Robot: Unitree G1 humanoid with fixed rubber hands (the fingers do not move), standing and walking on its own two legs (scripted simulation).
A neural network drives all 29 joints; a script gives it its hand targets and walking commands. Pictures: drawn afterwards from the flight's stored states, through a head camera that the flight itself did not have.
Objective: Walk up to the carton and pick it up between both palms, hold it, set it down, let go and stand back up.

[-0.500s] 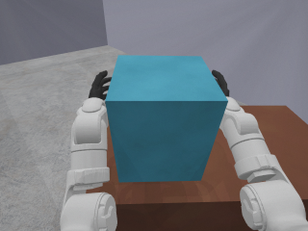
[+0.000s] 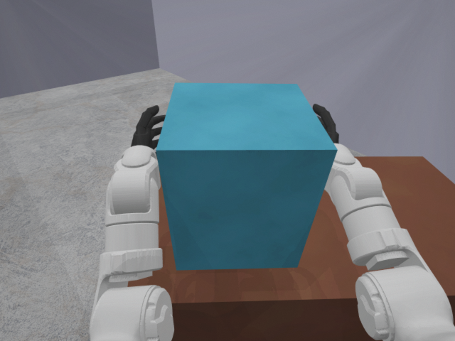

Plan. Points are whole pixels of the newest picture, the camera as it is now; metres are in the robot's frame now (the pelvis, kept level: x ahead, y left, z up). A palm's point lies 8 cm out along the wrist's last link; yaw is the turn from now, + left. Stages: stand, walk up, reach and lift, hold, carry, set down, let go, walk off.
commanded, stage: hold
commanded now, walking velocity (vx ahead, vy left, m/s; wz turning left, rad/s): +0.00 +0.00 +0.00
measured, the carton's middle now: (237, 176) +0.35 +0.00 +0.19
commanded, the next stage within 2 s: set down in 0.62 s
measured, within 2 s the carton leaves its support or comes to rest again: neither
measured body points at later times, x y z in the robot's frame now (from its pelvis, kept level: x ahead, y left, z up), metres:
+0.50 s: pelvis +0.00 +0.00 +0.00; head -0.07 +0.03 +0.44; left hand +0.37 +0.15 +0.24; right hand +0.38 -0.15 +0.24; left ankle +0.03 +0.12 -0.75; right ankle +0.00 -0.12 -0.75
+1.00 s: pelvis +0.01 +0.00 +0.00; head -0.06 +0.02 +0.45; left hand +0.38 +0.15 +0.24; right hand +0.40 -0.15 +0.22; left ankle +0.03 +0.12 -0.75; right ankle +0.00 -0.12 -0.75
